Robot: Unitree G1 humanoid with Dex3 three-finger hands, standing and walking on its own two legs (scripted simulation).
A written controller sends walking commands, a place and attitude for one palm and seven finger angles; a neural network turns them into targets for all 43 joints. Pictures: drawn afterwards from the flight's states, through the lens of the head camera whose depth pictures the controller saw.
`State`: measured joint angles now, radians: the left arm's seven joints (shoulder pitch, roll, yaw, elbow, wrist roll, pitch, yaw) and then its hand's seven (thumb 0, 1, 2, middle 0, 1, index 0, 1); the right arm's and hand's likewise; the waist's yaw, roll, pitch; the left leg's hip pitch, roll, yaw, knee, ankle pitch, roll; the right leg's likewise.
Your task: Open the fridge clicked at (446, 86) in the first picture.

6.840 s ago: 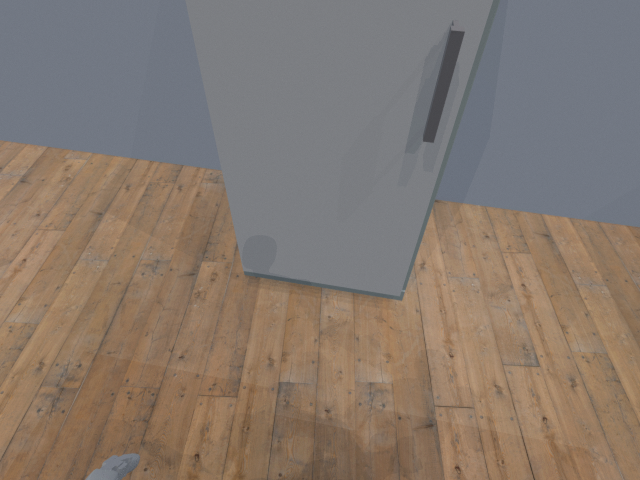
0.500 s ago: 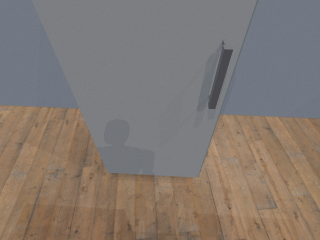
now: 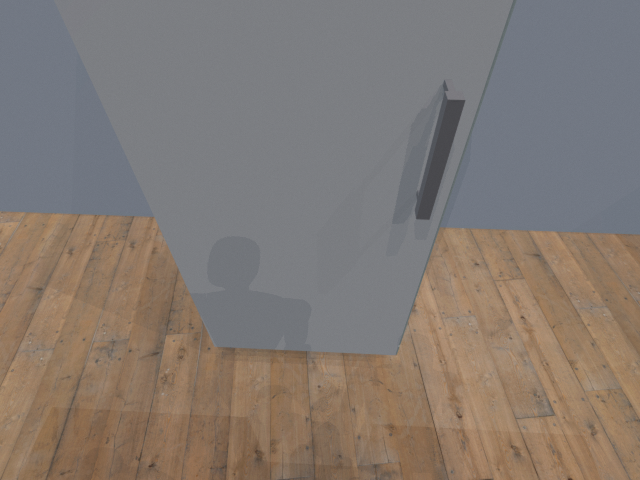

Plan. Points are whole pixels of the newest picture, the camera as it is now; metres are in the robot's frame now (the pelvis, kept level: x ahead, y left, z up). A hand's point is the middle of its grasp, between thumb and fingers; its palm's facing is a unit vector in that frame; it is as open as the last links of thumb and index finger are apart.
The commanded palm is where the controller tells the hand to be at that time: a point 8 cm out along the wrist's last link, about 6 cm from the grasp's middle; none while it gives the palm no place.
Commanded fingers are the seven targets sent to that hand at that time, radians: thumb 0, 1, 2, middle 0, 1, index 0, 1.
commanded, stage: look again from close up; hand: right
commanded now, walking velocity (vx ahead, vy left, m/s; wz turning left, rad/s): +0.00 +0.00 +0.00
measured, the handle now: (434, 155) +0.57 -0.15 +0.11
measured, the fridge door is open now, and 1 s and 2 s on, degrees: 0 0 0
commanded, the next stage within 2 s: shuffle to correct the standing spot in 0.42 s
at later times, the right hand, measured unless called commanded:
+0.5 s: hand out of the picture +0.00 -0.16 -0.18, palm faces +0.04 +0.98 -0.17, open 7.4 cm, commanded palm none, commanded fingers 0.00 -0.90 -0.90 0.20 0.30 0.20 0.30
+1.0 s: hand out of the picture +0.05 -0.16 -0.19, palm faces +0.00 +0.99 -0.14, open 7.4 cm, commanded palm none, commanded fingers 0.00 -0.90 -0.90 0.20 0.30 0.20 0.30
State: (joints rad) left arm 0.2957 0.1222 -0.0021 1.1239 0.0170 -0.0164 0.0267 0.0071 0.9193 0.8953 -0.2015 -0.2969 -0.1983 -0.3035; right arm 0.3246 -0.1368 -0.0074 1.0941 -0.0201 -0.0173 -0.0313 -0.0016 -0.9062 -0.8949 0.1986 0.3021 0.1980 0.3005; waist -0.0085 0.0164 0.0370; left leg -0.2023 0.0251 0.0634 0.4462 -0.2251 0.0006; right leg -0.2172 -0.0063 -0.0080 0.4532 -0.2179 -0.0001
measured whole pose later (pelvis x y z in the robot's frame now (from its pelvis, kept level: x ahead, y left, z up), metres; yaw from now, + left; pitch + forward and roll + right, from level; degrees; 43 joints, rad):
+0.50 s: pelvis +0.01 +0.01 +0.00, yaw +0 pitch -1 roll +0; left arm 0.29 0.13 -0.01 1.13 0.02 -0.02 0.03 0.01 0.92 0.90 -0.20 -0.30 -0.20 -0.30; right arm 0.31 -0.14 -0.01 1.10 -0.02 -0.02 -0.03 0.00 -0.91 -0.89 0.20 0.30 0.20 0.30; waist -0.01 0.01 0.03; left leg -0.18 0.02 0.07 0.44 -0.23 0.01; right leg -0.20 -0.01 0.00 0.44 -0.22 0.01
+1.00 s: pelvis +0.08 +0.01 -0.01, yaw +2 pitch +1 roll +0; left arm 0.41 0.08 0.00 1.12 0.04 -0.06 0.03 0.00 0.91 0.90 -0.20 -0.30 -0.20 -0.30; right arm 0.35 -0.14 -0.05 1.11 -0.03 0.00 0.00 0.00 -0.91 -0.89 0.20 0.30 0.20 0.30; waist 0.03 0.03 0.03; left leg -0.37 0.02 0.10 0.87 -0.51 0.03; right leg -0.14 -0.03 -0.04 0.50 -0.37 0.00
